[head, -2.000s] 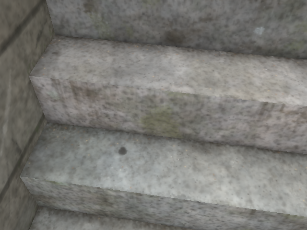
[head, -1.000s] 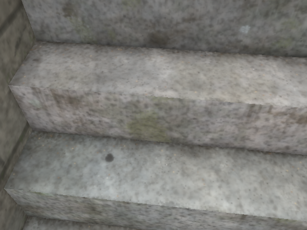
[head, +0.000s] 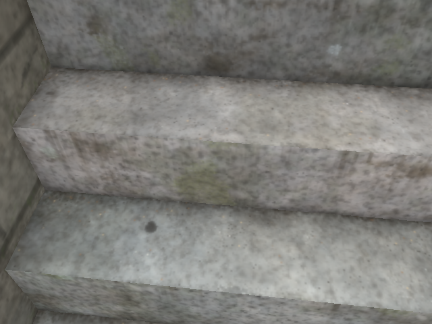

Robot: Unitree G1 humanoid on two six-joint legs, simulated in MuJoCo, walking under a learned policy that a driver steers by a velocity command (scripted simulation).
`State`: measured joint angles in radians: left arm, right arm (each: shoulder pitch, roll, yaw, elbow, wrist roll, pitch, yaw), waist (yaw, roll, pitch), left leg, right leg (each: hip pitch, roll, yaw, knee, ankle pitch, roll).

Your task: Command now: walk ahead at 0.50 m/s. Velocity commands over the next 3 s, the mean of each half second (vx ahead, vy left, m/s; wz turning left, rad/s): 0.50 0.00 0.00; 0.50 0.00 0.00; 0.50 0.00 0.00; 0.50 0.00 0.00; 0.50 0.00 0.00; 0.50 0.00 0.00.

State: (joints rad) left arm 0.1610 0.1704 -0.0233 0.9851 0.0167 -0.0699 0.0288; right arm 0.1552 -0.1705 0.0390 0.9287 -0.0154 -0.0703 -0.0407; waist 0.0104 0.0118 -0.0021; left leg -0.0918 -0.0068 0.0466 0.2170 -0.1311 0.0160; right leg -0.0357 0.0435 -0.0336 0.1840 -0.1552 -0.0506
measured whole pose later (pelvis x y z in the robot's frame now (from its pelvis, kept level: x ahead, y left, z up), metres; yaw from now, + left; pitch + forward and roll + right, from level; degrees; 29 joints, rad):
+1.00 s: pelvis +0.00 -0.01 +0.00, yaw -1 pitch +0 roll +0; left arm 0.13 0.19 -0.05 0.99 0.02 -0.07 0.03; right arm 0.13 -0.21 0.04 0.92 -0.01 -0.06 -0.03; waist 0.00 0.01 0.00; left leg -0.09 0.01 0.04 0.22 -0.13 0.00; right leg -0.04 0.06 -0.02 0.18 -0.15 -0.06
